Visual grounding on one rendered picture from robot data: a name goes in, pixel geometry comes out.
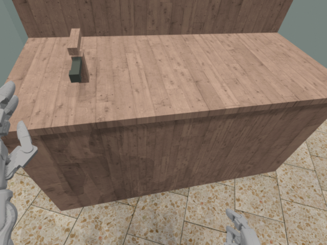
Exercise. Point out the left robot forearm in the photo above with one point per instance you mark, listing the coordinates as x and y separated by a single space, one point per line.
8 217

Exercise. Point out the robot left hand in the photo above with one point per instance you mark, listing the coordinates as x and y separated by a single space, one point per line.
21 155

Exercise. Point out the tap lever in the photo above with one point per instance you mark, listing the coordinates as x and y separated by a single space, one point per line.
75 72

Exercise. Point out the robot right hand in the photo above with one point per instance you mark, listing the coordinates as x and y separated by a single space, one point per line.
247 236

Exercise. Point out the counter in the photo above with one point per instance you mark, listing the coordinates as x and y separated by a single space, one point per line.
173 94

